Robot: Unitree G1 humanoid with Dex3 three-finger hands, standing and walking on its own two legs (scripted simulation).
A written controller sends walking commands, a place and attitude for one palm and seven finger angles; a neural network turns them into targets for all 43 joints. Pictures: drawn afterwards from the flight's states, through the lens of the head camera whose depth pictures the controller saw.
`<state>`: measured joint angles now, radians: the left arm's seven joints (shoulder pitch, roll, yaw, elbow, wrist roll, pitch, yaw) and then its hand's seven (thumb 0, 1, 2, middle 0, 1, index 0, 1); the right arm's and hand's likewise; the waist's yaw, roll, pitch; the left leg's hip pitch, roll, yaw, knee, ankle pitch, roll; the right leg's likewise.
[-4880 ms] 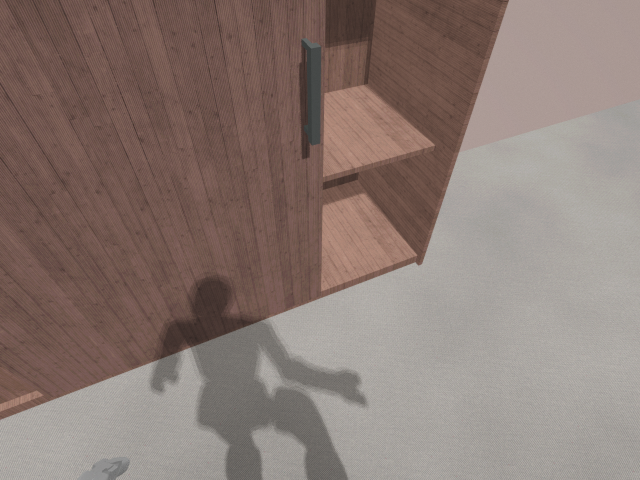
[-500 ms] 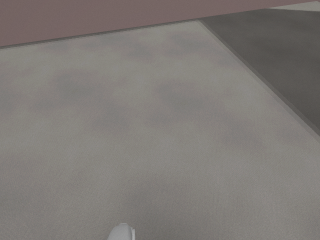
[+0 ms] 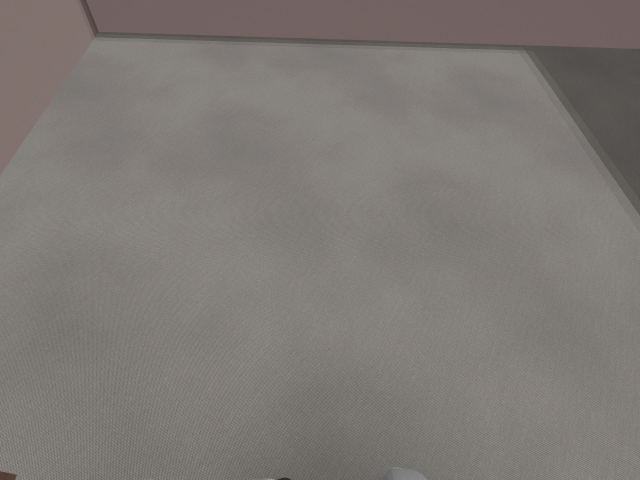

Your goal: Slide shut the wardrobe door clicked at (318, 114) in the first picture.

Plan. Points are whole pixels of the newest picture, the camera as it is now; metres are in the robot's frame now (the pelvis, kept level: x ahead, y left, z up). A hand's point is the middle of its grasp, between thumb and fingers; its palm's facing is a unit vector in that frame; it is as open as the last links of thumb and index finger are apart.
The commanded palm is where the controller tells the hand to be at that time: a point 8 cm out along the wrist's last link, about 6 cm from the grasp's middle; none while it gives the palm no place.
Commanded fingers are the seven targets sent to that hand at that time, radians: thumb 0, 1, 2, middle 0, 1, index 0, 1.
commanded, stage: turn to face it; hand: left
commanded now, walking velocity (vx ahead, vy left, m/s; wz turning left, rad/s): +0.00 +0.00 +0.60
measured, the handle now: out of the picture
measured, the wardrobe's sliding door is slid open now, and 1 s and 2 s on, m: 0.44 0.44 0.44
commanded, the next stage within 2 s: none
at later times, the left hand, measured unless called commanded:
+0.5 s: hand out of the picture -0.01 +0.14 -0.15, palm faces +0.36 -0.90 -0.27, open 7.3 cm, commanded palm none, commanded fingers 0.00 0.90 0.90 -0.20 -0.30 -0.20 -0.30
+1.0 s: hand out of the picture -0.05 +0.21 -0.15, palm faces +0.60 -0.75 -0.27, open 7.3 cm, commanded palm none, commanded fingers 0.00 0.90 0.90 -0.20 -0.30 -0.20 -0.30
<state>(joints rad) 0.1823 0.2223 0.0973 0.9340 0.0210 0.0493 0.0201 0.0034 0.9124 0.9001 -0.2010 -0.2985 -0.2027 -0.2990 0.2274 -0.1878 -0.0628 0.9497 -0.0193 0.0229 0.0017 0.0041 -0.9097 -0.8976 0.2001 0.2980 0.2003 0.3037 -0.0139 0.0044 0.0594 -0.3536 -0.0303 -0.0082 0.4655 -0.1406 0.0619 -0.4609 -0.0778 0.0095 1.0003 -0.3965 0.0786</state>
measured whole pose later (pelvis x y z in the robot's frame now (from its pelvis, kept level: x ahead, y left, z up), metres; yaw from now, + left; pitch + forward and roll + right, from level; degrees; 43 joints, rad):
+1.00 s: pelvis -0.02 -0.03 +0.00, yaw +37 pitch +0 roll -1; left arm 0.14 0.25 0.07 0.86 0.02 0.06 0.01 0.00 0.91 0.90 -0.20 -0.30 -0.20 -0.30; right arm 0.18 -0.22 -0.06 0.90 -0.02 0.04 0.01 0.01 -0.90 -0.90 0.20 0.30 0.20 0.30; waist -0.02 0.00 0.07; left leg -0.27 -0.05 -0.06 0.50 -0.23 0.03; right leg -0.42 -0.07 0.00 0.89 -0.42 0.10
